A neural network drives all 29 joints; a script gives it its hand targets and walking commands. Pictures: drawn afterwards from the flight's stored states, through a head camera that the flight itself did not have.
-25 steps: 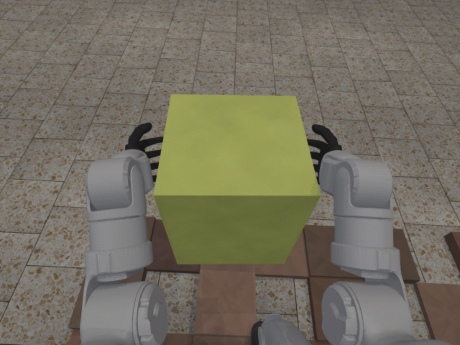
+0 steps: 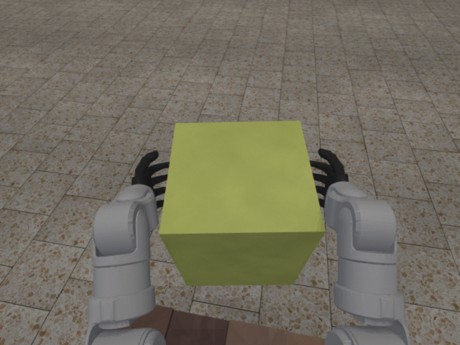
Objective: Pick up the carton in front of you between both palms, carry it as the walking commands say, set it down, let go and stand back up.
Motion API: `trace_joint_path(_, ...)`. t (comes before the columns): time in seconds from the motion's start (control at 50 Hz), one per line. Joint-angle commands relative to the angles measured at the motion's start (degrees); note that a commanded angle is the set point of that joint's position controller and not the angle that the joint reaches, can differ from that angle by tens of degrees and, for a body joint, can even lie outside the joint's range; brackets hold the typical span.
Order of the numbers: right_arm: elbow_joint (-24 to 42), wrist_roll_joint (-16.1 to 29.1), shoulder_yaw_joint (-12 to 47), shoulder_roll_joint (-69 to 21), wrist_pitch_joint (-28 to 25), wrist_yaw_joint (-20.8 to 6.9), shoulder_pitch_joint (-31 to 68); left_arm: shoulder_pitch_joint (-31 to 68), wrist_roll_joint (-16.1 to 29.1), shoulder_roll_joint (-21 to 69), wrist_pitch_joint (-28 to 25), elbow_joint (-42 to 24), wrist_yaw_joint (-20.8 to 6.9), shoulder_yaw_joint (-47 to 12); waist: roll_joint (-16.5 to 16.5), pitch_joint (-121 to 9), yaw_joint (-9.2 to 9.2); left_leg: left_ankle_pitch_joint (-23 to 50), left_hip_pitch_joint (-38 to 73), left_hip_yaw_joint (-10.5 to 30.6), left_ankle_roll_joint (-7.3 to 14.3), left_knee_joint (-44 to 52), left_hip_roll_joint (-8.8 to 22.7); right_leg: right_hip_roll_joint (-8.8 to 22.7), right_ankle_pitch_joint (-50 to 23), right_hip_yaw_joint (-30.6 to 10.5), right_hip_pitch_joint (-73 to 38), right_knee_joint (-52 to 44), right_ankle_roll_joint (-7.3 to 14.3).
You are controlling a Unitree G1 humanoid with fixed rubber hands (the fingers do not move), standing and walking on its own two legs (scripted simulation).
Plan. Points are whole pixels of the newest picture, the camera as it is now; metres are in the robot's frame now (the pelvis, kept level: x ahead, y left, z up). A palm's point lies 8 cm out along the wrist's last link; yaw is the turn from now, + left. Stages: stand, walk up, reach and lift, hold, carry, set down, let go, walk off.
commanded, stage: carry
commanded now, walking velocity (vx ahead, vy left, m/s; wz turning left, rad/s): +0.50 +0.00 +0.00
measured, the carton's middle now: (238, 210) +0.36 +0.02 +0.05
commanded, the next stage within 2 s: none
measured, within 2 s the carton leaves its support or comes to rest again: neither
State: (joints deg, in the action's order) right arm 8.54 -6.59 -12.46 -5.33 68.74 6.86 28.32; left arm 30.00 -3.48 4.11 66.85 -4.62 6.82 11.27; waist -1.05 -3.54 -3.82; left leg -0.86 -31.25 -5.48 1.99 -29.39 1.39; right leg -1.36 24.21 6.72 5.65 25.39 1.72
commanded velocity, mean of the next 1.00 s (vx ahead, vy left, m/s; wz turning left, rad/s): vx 0.50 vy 0.00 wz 0.00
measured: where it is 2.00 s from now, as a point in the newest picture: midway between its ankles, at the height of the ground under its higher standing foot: (237, 171)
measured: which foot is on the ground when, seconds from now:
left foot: up 0.00-0.00, down 0.02-0.58, up 0.60-0.92, down 0.94-1.00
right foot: down 0.00-0.06, up 0.08-0.54, down 0.56-0.96, up 0.98-1.00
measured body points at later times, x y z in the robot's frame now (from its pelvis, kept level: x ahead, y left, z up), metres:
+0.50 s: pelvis +0.31 +0.03 -0.01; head +0.32 +0.03 +0.44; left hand +0.69 +0.15 +0.11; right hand +0.67 -0.15 +0.11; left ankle +0.15 +0.09 -0.73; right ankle +0.46 -0.08 -0.73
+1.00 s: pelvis +0.67 +0.05 -0.07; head +0.71 +0.05 +0.37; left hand +1.05 +0.20 +0.03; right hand +1.04 -0.10 +0.03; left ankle +0.77 +0.12 -0.79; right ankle +0.50 -0.05 -0.73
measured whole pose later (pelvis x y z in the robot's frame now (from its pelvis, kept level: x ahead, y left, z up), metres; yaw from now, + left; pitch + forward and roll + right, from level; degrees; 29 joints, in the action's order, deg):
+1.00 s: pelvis +0.67 +0.05 -0.07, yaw -1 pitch +5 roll +1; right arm -0.7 -6.2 -12.3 -3.7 65.0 7.7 35.3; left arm 36.7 -0.9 -0.3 64.7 3.1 7.8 11.6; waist 1.7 0.4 -0.9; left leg -8.0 -32.2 -7.3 4.6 -36.0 -1.0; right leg 0.6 28.9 2.2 15.6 57.1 1.4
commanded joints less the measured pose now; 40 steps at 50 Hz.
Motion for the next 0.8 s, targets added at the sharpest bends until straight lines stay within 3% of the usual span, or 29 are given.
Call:
trace_joint_path(0.0,-2.15,22.63,40.05,-49.15,0.81,-13.22,35.03,36.8,24.88,53.69,2.15,-0.94,-15.52,-42.83,4.19,-17.95,5.06,0.45,19.8,-4.2,0.26,4.89,-2.57,9.69,-38.07,-2.05,-2.33,9.28,3.15)
trace_joint_path(0.02,-4.21,22.52,38.77,-47.56,1.05,-13.41,35.21,37.62,24.57,53.21,2.75,-0.01,-15.06,-42.0,-1.08,-21.42,4.32,-1.92,31.92,1.87,2.26,3.86,1.11,5.94,-28.57,-0.57,6.94,18.17,0.99)
trace_joint_path(0.04,-5.75,22.82,38.06,-47.32,0.72,-13.54,35.54,39.52,24.74,53.13,3.46,-1.21,-14.78,-41.48,-14.25,-26.85,7.4,-9.7,43.18,23.67,9.54,4.56,12.54,0.85,-16.53,0.07,21.41,34.2,-1.31)
trace_joint_path(0.06,-6.66,24.07,37.81,-48.61,0.88,-13.68,35.49,41.35,24.86,53.36,3.7,-0.79,-14.63,-41.31,-17.88,-24.44,8.05,-5.83,45.08,33.97,10.96,8.83,15.69,-3.11,4.54,-3.28,31.74,42.79,-0.91)
trace_joint_path(0.08,-6.02,25.45,38.42,-49.83,0.98,-13.9,37.84,42.3,24.73,54.23,3.58,0.45,-14.34,-40.6,-12.07,-22.64,7.7,-1.03,43.06,31.4,10.85,7.74,15.23,-1.07,4.45,-6.74,34.39,45.04,0.41)
trace_joint_path(0.1,-5.51,26.97,39.48,-51.73,0.88,-14.16,40.92,42.14,24.34,54.77,3.35,1.85,-14.0,-39.47,-5.67,-22.38,7.78,2.52,40.96,28.67,9.98,6.81,14.6,0.47,1.95,-7.12,34.87,44.32,0.84)
trace_joint_path(0.12,-4.93,28.41,40.15,-53.21,0.61,-14.4,44.08,41.87,23.92,55.23,3.03,3.13,-13.61,-38.49,-1.55,-21.36,6.94,2.52,36.79,26.51,8.81,7.61,13.93,2.12,-0.19,-7.79,33.14,40.48,1.15)
trace_joint_path(0.18,-5.36,31.41,40.37,-56.33,-0.16,-14.92,49.7,41.99,22.1,55.98,2.31,6.18,-12.5,-35.87,-4.24,-21.01,6.3,1.94,32.39,21.83,8.46,9.97,12.47,2.03,-0.44,-5.71,29.55,30.92,0.44)
trace_joint_path(0.26,-8.71,32.39,38.79,-58.47,-1.05,-15.45,51.23,41.64,19.56,56.26,1.29,9.72,-11.52,-33.2,-3.53,-19.62,7.59,6.35,35.6,21.01,10.2,11.48,13.72,2.99,-7.57,-4.82,34.97,23.6,0.14)
trace_joint_path(0.36,-11.22,31.76,37.51,-59.93,-1.71,-15.36,51.05,42.27,18.62,56.21,0.84,10.41,-11.1,-32.17,-3.12,-16.72,7.74,15.14,37.41,13.28,7.25,10.32,10.06,2.69,-22.22,-2.39,34.43,15.68,0.65)
trace_joint_path(0.38,-11.98,31.37,37.37,-60.07,-1.82,-15.29,50.53,42.38,18.56,56.09,0.87,10.78,-11.2,-32.06,-2.19,-15.48,8.18,16.21,40.1,13.02,6.51,9.43,8.52,3.18,-28.09,-3.34,36.85,12.26,1.15)
trace_joint_path(0.42,-13.46,30.54,36.85,-59.78,-2.12,-15.05,48.7,42.32,18.81,56.23,0.98,11.33,-11.57,-32.02,-1.92,-13.81,9.09,18.58,41.27,10.91,5.31,8.36,7.11,2.13,-32.53,-1.53,34.86,5.44,1.79)
trace_joint_path(0.44,-13.9,30.37,36.73,-59.83,-2.38,-14.93,48.28,42.43,19.05,56.27,0.98,11.5,-11.85,-31.81,-0.98,-12.63,9.2,15.92,39.77,10.33,4.62,9.48,6.46,2.03,-36.04,-1.91,31.28,0.13,2.18)
trace_joint_path(0.48,-13.96,29.9,36.79,-59.71,-2.91,-14.69,48.12,43.24,19.78,56.48,0.99,11.69,-12.37,-31.91,-3.4,-12.6,7.97,21.55,37.62,8.04,2.81,7.83,5.71,0.69,-38.43,-0.05,20.98,-3.97,3.34)
trace_joint_path(0.5,-13.84,29.61,37.01,-59.63,-3.05,-14.59,48.02,42.91,20.03,56.29,0.92,12.02,-12.59,-31.9,-4.33,-13.87,5.94,25.81,37.83,7.1,1.58,3.63,5.1,0.24,-38.26,0.93,15.66,-4.8,3.75)
trace_joint_path(0.52,-13.81,29.38,37.32,-59.69,-3.13,-14.52,48.24,41.44,20.17,56.11,0.74,12.66,-12.78,-31.76,-3.33,-16.48,2.66,29.49,36.33,4.87,-0.19,-3.47,4.21,-0.47,-38.83,3.12,6.53,-6.25,4.06)
trace_joint_path(0.54,-13.93,29.08,37.4,-59.51,-3.35,-14.44,47.89,41.44,20.34,56.02,0.45,12.38,-13.06,-31.61,-0.47,-18.8,-1.28,28.24,30.21,1.79,-2.24,-14.82,2.7,0.37,-40.5,4.37,-6.02,-8.02,3.9)
trace_joint_path(0.56,-13.75,28.58,36.85,-58.8,-3.63,-14.43,48.7,40.44,20.42,56.02,0.2,12.95,-13.46,-30.88,6.77,-18.84,-2.71,-2.33,17.12,0.43,-4.39,-28.58,-1.06,7.74,-48.47,-2.6,-16.38,-3.23,3.83)
trace_joint_path(0.58,-15.81,28.24,36.68,-59.92,-3.03,-14.38,47.66,39.9,20.43,55.02,-0.12,14.58,-13.72,-30.22,17.06,-23.45,0.69,-35.79,-0.69,4.14,-4.21,-40.56,-4.85,18.07,-75.16,-16.13,-33.11,12.14,9.95)
trace_joint_path(0.6,-16.7,27.66,36.52,-60.25,-2.72,-14.01,46.56,39.07,21.12,55.42,-0.45,14.82,-14.01,-30.61,19.23,-28.49,-2.7,-39.33,-13.67,6.73,-3.94,-53.77,-5.85,23.28,-64.42,-28.43,-40.91,9.82,18.66)
trace_joint_path(0.62,-14.44,27.13,36.56,-60.11,-2.84,-13.51,47.45,40.67,22.9,57.59,-0.89,12.6,-14.39,-31.95,15.82,-30.33,-2.47,-35.69,-16.79,7.3,-1.83,-57.4,-3.58,23.28,-43.64,-32.87,-36.61,5.31,19.84)
trace_joint_path(0.64,-11.61,26.79,36.39,-59.91,-3.14,-12.81,50.12,45.09,25.18,60.55,-1.23,8.57,-14.82,-33.88,8.6,-28.11,-1.59,-32.24,-15.81,7.96,-0.33,-52.75,-1.47,21.02,-33.45,-31.1,-28.54,1.9,17.07)
trace_joint_path(0.68,-7.25,25.69,35.71,-59.69,-3.47,-11.19,51.69,54.01,29.34,64.08,-1.52,0.77,-15.08,-37.91,4.15,-24.45,0.13,-28.09,-12.35,7.41,0.04,-44.6,0.77,20.54,-31.2,-27.37,-16.83,-1.41,14.9)
trace_joint_path(0.72,-6.17,23.7,35.76,-58.75,-3.8,-9.94,47.82,53.9,31.25,64.28,-1.69,-2.16,-14.91,-39.98,4.29,-24.44,0.27,-24.55,-9.88,5.69,-0.52,-39.68,1.39,18.57,-28.94,-22.62,-11.36,-1.71,14.18)
trace_joint_path(0.78,-5.6,21.32,36.27,-56.44,-4.36,-9.38,42.84,49.64,30.95,62.57,-2.01,-2.5,-14.72,-41.26,6.77,-23.12,-0.48,-16.16,-8.67,3.54,-1.2,-23.9,1.35,15.3,-39.68,-15.57,-9.5,-0.25,12.05)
